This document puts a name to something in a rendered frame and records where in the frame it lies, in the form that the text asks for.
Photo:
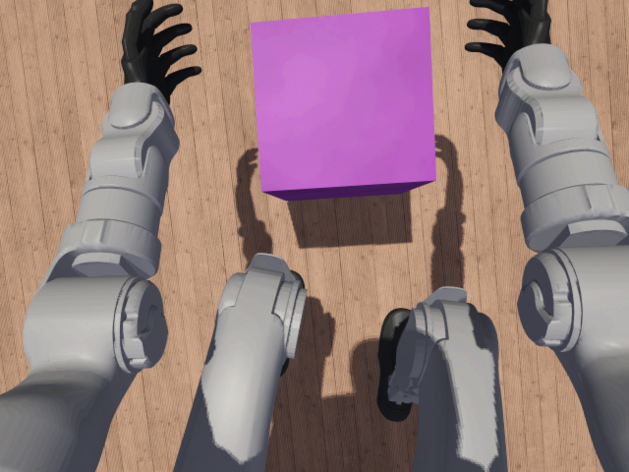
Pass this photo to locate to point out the left robot hand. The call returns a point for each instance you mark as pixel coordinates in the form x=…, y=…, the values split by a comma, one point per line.
x=141, y=62

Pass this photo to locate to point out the robot left forearm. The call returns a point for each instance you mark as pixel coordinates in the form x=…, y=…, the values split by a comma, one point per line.
x=116, y=228

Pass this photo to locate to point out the left robot shin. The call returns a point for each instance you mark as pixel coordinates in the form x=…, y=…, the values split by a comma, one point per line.
x=234, y=284

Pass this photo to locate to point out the robot shin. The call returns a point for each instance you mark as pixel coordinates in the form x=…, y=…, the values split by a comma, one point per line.
x=234, y=284
x=402, y=388

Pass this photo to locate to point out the robot right forearm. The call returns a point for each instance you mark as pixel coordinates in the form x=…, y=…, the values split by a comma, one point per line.
x=570, y=193

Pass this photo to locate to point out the robot left upper arm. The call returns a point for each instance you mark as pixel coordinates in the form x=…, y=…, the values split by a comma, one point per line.
x=86, y=339

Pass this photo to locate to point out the right robot shin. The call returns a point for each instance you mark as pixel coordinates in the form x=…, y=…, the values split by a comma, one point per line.
x=402, y=388

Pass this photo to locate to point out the carton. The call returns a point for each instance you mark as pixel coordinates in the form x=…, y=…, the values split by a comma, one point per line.
x=344, y=104

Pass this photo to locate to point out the robot right upper arm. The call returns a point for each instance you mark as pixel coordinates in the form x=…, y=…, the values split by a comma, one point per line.
x=575, y=300

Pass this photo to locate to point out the right robot hand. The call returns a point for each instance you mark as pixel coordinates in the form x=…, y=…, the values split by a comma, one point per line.
x=529, y=24

